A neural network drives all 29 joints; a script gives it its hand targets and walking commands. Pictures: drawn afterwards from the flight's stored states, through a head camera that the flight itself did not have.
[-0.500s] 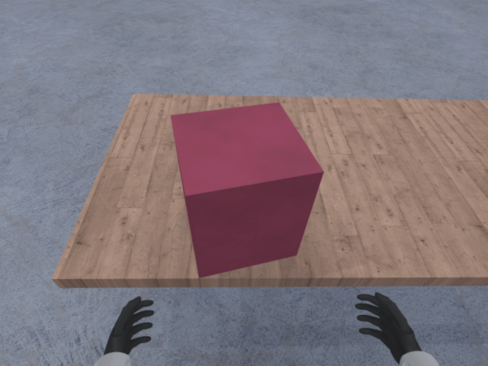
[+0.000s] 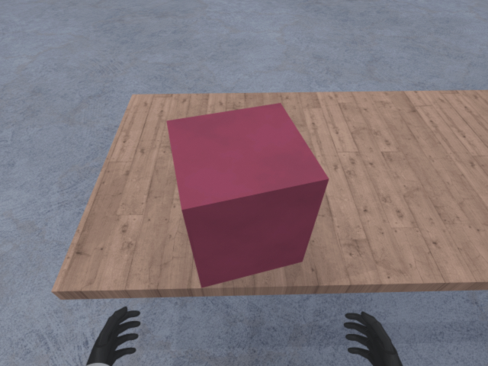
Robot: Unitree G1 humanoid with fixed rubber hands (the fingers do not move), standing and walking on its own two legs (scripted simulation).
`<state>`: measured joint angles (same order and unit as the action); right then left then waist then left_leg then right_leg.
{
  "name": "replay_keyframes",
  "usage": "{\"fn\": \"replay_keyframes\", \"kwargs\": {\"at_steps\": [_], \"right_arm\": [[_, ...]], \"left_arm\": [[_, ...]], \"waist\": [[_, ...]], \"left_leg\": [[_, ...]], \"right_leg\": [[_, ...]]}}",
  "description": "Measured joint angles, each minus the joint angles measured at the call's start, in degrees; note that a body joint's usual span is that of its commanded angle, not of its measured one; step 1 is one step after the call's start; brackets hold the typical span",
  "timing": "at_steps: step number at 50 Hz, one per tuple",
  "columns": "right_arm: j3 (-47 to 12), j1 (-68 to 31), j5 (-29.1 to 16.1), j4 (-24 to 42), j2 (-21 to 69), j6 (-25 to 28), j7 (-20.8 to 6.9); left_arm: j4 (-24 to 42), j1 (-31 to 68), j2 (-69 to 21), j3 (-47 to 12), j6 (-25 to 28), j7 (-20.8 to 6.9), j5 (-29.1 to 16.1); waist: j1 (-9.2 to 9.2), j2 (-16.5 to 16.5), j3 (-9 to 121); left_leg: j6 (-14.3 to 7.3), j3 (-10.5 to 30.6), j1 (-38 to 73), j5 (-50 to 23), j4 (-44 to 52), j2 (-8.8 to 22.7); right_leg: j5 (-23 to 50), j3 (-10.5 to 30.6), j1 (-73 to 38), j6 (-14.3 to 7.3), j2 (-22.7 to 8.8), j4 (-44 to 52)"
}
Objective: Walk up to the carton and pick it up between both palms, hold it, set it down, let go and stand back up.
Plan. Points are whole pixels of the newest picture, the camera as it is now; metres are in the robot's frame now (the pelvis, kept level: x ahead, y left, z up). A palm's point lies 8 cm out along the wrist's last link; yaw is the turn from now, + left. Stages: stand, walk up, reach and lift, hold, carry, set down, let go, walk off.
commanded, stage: set down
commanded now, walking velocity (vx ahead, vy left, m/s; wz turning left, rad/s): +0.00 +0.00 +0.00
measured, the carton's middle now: (240, 197) +0.40 +0.03 +0.04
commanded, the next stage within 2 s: let go in 0.46 s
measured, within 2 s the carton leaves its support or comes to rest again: neither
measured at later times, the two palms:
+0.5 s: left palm out of the picture +0.14 +0.23 -0.08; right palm out of the picture +0.14 -0.21 -0.09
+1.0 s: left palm (126, 364) +0.15 +0.21 -0.09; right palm out of the picture +0.13 -0.24 -0.09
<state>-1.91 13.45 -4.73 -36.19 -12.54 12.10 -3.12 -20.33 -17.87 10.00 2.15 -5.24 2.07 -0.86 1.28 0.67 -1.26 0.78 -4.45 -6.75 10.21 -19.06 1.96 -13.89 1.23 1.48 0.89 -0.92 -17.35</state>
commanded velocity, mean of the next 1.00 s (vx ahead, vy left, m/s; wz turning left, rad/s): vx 0.00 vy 0.00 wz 0.00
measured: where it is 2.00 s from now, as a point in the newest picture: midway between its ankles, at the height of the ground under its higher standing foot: outside the picture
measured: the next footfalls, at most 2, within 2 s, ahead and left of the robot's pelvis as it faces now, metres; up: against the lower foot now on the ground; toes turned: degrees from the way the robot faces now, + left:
none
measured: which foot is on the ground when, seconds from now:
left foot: down 0.00-1.00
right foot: down 0.00-1.00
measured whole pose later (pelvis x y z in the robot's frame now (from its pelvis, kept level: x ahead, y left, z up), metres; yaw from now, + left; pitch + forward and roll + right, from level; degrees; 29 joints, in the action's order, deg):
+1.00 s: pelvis -0.01 +0.00 +0.00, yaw +0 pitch -4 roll +0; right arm 0.3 8.5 -0.5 -45.2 -11.9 11.6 -2.7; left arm -30.2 -9.9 10.5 -0.7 -8.7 1.3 1.3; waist -0.4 -2.3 -5.4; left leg 0.9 -4.4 -7.8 11.5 -23.3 2.6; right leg -15.5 1.4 2.9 0.4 -0.4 -22.1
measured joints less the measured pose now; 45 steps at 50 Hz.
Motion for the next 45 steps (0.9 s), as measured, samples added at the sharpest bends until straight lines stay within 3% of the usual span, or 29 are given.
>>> {"fn": "replay_keyframes", "kwargs": {"at_steps": [6,14,21,30,37,45], "right_arm": [[0.3,-1.7,2.3,-2.3,-0.4,-0.5,1.9],[1.3,-2.4,2.3,-4.3,-0.1,-1.5,1.3],[1.1,-2.5,2.8,-5.0,1.7,-1.6,0.9],[1.7,-5.0,5.7,-5.7,3.3,-1.2,3.2],[2.0,-6.2,5.3,-7.3,1.4,-1.0,3.1],[2.2,-5.0,4.3,-9.5,0.0,-1.0,1.2]], "left_arm": [[-5.0,2.3,0.6,0.2,-1.3,-2.5,-0.3],[-4.8,5.3,0.8,-1.3,-3.6,-1.5,1.1],[-7.0,6.7,1.3,-1.7,-4.2,-0.9,1.3],[-9.7,7.0,3.2,-0.1,-3.6,-2.8,-0.4],[-9.9,8.2,3.1,-0.3,-3.0,-3.4,-0.4],[-10.2,8.2,1.1,-2.0,-3.6,-2.0,2.1]], "waist": [[-1.06,-1.7,-0.7],[-0.76,-5.2,-3.3],[-0.44,-3.1,-3.4],[-1.52,-0.1,-2.9],[-2.18,-1.9,-2.8],[-2.11,-4.1,-3.4]], "left_leg": [[0.2,-0.1,1.4,-0.2,0.3,0.3],[0.8,0.2,0.6,-0.7,-0.5,1.0],[0.4,0.2,-0.6,-0.4,-1.6,0.7],[-0.3,-0.2,-0.2,0.4,-2.2,-0.2],[-0.3,-0.3,0.3,0.7,-2.5,-0.1],[0.1,0.0,0.0,1.4,-3.7,0.5]], "right_leg": [[-0.1,0.1,-1.0,-0.3,0.3,-0.2],[0.0,-0.1,0.0,-1.0,1.0,-1.6],[-0.6,-0.1,1.5,-0.7,0.7,-3.3],[-1.5,0.3,1.2,0.2,-0.3,-4.4],[-1.3,0.4,0.4,0.2,-0.2,-3.7],[-1.4,0.2,0.2,-0.3,0.4,-4.0]]}}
